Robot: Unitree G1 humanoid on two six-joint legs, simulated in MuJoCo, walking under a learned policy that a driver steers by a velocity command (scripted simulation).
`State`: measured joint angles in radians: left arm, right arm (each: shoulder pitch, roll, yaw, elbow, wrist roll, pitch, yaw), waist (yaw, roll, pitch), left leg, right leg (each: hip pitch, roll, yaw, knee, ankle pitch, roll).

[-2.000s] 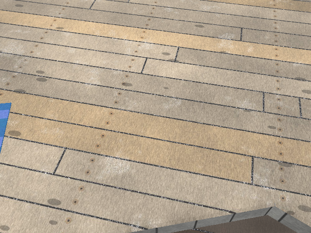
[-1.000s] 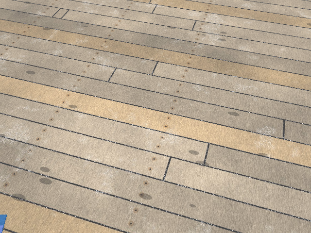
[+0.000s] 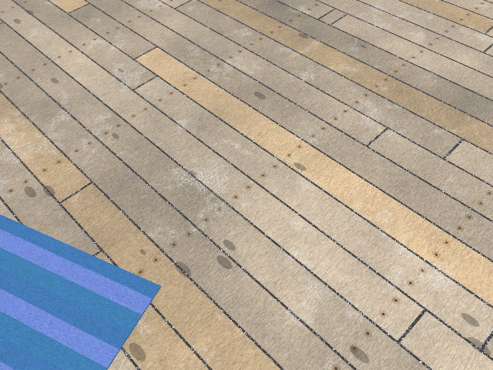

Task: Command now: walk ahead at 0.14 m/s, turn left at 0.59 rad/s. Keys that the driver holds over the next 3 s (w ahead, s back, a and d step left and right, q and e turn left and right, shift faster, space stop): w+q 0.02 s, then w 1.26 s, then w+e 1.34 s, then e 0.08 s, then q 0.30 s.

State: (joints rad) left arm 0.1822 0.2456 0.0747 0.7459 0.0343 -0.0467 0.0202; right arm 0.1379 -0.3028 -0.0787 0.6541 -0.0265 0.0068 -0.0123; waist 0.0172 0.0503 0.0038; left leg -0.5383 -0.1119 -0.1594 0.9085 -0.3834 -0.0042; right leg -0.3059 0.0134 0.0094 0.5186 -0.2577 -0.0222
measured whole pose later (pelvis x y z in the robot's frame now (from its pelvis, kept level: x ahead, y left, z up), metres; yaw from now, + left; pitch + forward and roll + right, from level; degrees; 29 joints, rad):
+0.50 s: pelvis +0.10 +0.07 +0.01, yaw +7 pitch +3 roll +0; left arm 0.23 0.24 0.04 0.78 0.07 -0.11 -0.03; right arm 0.45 -0.19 -0.02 0.77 -0.06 -0.13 0.03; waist -0.03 -0.01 -0.07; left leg -0.07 -0.03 0.03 0.33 -0.32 0.05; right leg -0.64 -0.03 0.01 1.12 -0.23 -0.08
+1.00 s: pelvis +0.38 +0.08 +0.01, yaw +7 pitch +2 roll -2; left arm 0.32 0.27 0.05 0.85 0.00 -0.09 -0.01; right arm 0.20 -0.29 -0.05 0.70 0.01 -0.07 -0.01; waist 0.04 0.04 0.01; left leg -0.67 0.12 -0.05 1.11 -0.24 0.00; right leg -0.22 0.08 -0.07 0.32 -0.13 -0.08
